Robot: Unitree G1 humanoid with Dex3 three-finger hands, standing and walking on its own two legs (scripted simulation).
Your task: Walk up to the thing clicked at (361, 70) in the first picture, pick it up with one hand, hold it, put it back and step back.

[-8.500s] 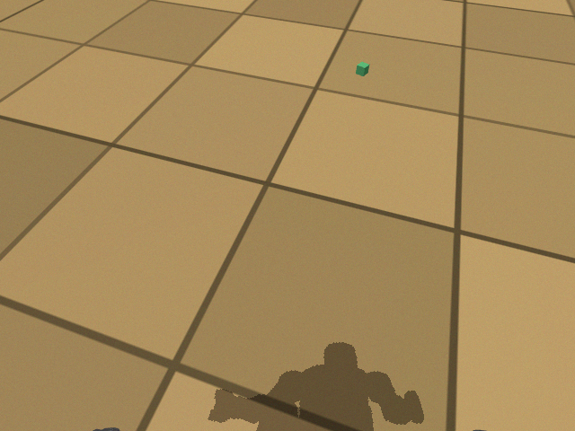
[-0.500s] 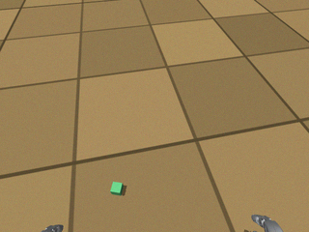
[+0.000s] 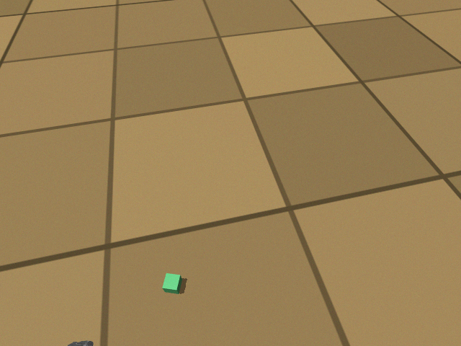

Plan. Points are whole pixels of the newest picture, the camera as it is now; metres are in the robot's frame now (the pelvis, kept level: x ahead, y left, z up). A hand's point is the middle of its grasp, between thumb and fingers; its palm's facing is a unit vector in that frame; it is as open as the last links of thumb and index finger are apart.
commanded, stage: walk up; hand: left
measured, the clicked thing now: (172, 283) +0.42 +0.26 -0.75
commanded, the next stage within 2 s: stand in 0.04 s
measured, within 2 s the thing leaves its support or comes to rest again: neither
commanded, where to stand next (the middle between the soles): +0.03 +0.01 m, yaw -1 degrees
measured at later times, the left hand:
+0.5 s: hand out of the picture +0.10 +0.25 -0.16, palm faces +0.01 -0.94 -0.33, open 7.4 cm
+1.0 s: hand out of the picture +0.09 +0.24 -0.15, palm faces +0.01 -0.94 -0.34, open 7.4 cm
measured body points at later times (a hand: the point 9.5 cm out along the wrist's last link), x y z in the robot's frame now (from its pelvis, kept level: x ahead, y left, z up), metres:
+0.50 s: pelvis +0.02 -0.01 +0.00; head +0.03 +0.00 +0.45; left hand +0.10 +0.29 -0.13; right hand +0.11 -0.31 -0.13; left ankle +0.00 +0.12 -0.75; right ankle +0.03 -0.14 -0.75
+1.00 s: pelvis +0.01 -0.01 +0.00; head +0.02 -0.01 +0.45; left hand +0.08 +0.29 -0.13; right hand +0.10 -0.31 -0.13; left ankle +0.00 +0.12 -0.75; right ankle +0.03 -0.14 -0.75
